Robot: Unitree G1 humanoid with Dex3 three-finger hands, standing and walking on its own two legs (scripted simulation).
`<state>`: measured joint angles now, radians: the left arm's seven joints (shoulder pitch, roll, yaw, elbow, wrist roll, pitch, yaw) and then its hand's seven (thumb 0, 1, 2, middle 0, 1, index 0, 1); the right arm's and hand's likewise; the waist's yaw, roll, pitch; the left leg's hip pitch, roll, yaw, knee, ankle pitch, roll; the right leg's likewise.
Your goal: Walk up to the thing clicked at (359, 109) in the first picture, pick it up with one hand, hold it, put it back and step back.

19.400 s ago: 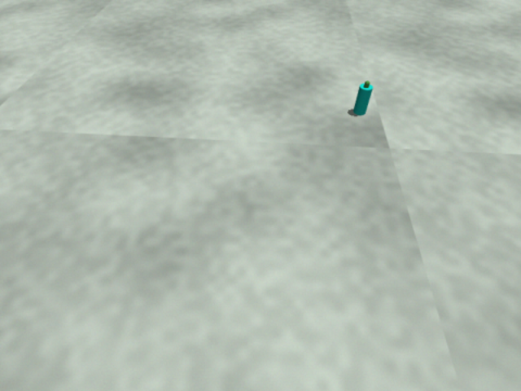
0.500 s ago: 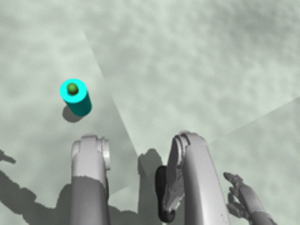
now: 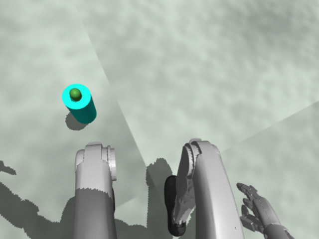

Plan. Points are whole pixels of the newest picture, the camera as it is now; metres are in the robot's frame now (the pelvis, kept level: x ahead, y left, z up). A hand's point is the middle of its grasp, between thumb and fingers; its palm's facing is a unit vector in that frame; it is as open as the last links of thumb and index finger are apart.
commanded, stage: go down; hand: left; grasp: from the side
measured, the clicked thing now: (80, 104) +0.47 +0.23 -0.26
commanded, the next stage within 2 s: none
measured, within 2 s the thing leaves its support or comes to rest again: neither
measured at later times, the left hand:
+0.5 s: hand out of the picture +0.39 +0.42 +0.03, palm faces +0.17 -0.99 -0.03, open 17.6 cm
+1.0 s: hand out of the picture +0.39 +0.42 +0.02, palm faces +0.16 -0.99 -0.03, open 17.6 cm
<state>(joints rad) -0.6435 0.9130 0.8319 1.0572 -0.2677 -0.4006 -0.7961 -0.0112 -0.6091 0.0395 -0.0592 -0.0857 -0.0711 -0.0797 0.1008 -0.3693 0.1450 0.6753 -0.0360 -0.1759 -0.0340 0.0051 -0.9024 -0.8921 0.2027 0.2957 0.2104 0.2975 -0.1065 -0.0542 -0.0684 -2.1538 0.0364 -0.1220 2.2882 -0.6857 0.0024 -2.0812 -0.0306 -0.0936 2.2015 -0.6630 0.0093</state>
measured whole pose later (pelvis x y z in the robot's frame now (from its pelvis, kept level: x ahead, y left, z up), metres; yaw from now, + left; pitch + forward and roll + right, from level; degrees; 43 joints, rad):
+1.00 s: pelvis +0.00 +0.00 +0.00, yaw +0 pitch +31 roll -8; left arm -0.62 0.89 0.83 1.03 -0.27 -0.40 -0.80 -0.01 -0.61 0.05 -0.06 -0.10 -0.07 -0.09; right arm 0.10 -0.37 0.13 0.68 -0.04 -0.17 -0.03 0.01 -0.90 -0.89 0.20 0.30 0.21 0.30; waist -0.10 -0.05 -0.08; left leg -2.15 0.03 -0.12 2.29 -0.69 0.00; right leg -2.08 -0.03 -0.09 2.21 -0.67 0.01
